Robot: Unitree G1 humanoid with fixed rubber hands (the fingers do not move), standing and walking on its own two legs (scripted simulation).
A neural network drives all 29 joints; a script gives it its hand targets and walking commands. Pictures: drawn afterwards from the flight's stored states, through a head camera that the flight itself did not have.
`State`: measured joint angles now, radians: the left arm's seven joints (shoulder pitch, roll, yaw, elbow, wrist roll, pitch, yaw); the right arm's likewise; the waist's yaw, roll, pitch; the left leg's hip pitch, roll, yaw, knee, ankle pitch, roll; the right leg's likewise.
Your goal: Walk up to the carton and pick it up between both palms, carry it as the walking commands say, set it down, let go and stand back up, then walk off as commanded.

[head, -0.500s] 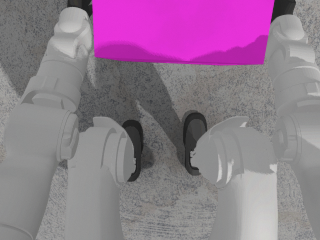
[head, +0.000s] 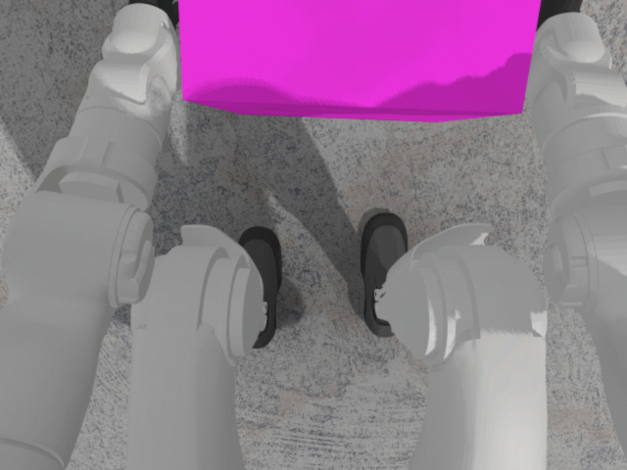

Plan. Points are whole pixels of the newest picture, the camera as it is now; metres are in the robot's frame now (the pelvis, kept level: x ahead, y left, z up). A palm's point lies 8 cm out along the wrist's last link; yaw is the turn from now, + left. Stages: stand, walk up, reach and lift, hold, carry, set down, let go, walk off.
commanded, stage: reach and lift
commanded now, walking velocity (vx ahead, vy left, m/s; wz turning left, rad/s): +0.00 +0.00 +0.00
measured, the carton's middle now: (348, 25) +0.52 -0.04 -0.24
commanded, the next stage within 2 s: none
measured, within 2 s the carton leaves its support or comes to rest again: leaves its support in 0.24 s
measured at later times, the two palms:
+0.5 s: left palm out of the picture +0.53 +0.15 -0.15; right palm (561, 2) +0.51 -0.23 -0.16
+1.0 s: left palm out of the picture +0.53 +0.13 -0.10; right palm out of the picture +0.52 -0.25 -0.11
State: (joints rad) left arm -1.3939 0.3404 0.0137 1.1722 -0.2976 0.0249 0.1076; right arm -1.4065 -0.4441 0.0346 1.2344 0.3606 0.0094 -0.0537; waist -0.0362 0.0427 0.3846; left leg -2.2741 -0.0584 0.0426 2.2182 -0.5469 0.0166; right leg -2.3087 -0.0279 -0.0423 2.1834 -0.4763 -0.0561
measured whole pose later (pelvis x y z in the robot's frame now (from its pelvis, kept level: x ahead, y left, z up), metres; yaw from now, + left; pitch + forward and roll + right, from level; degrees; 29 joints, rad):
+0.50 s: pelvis -0.02 +0.00 +0.00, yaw +0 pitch +27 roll +0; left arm -1.39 0.36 0.07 0.99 -0.30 0.15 0.13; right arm -1.42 -0.47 0.01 1.05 0.35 0.15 -0.09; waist -0.04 0.05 0.52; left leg -2.17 -0.09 0.03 2.22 -0.52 0.00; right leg -2.20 0.01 -0.03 2.19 -0.45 -0.03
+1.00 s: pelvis -0.02 -0.01 +0.03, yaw -1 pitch +27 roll +2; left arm -1.32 0.28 0.27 0.76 -0.14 0.26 0.09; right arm -1.39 -0.42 -0.17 0.85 0.19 0.28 -0.06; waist -0.04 0.04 0.52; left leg -2.06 -0.09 0.01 2.13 -0.54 -0.03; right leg -2.11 0.06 -0.01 2.10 -0.46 -0.02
